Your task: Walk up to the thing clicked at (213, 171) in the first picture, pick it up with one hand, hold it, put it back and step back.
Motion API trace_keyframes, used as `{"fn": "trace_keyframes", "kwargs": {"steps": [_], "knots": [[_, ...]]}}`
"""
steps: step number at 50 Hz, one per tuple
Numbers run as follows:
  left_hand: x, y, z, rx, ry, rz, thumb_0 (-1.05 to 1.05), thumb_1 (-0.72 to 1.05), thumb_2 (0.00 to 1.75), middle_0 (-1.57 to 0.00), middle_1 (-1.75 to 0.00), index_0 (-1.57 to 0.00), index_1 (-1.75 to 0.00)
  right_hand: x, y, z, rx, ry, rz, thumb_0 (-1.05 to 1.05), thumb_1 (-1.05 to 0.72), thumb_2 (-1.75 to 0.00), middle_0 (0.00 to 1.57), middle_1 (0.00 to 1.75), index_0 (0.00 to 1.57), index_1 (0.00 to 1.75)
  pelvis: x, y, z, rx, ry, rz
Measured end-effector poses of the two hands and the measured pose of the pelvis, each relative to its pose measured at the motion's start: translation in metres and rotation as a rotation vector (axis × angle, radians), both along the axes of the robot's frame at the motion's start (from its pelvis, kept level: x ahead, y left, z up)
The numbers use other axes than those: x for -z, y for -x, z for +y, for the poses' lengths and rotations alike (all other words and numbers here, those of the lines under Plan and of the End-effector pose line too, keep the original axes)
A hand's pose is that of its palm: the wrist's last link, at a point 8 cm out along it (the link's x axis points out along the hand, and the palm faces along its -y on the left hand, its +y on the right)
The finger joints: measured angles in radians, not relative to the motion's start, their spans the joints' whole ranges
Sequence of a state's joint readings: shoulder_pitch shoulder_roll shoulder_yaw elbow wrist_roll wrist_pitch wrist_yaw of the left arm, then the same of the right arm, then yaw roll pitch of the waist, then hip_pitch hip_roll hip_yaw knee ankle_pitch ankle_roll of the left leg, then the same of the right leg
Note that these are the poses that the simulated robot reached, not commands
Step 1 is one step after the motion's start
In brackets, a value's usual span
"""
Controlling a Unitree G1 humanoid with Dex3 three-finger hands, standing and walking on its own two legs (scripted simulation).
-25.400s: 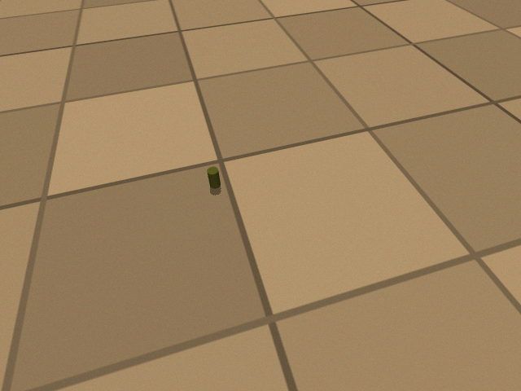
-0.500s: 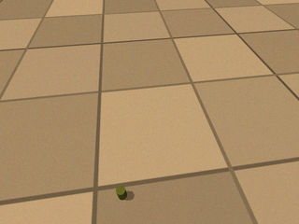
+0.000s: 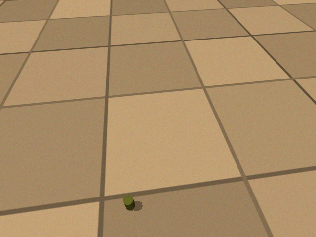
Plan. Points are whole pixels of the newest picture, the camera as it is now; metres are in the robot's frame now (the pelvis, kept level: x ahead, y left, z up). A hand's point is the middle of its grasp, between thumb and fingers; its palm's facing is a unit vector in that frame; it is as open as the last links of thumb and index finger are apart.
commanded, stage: walk up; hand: left
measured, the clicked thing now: (129, 202) +0.43 +0.21 -0.73
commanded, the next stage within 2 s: stand in 0.02 s
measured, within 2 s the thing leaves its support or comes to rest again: neither
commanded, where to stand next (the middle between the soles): +0.04 -0.03 m, yaw -1 degrees
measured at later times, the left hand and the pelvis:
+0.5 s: hand out of the picture +0.09 +0.27 -0.16, palm faces -0.02 -0.94 -0.35, open 7.4 cm; pelvis +0.02 +0.01 +0.00, yaw +1 degrees
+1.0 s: hand out of the picture +0.09 +0.27 -0.16, palm faces -0.01 -0.94 -0.34, open 7.4 cm; pelvis +0.02 +0.01 +0.00, yaw +1 degrees
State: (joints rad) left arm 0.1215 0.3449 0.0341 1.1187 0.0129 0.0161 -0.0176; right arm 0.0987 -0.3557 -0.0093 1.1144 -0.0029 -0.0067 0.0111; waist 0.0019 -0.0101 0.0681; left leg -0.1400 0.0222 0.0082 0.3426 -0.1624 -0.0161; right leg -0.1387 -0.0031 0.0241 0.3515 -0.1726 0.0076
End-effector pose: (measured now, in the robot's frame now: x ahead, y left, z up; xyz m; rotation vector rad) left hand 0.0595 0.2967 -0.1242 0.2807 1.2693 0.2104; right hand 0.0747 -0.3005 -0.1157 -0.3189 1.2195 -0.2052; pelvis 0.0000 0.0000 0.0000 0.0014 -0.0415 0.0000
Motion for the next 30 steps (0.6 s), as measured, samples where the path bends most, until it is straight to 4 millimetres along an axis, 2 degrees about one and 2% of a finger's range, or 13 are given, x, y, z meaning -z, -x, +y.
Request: {"fn": "trace_keyframes", "kwargs": {"steps": [17,30], "knots": [[-0.005,-0.016,0.009,0.028,-0.019,-0.018,0.01,0.91,0.90,-0.20,-0.30,-0.20,-0.30,0.004,0.001,0.010,-0.012,-0.016,0.044,0.00,-0.90,-0.90,0.20,0.29,0.20,0.30,-0.001,-0.014,0.006,-0.013,0.000,0.015],[-0.006,-0.028,0.013,0.026,-0.028,-0.026,0.01,0.91,0.90,-0.20,-0.30,-0.20,-0.30,0.003,-0.023,0.014,-0.022,-0.012,0.017,0.00,-0.90,-0.90,0.20,0.30,0.20,0.30,-0.001,-0.024,0.010,-0.018,0.001,0.013]]}}
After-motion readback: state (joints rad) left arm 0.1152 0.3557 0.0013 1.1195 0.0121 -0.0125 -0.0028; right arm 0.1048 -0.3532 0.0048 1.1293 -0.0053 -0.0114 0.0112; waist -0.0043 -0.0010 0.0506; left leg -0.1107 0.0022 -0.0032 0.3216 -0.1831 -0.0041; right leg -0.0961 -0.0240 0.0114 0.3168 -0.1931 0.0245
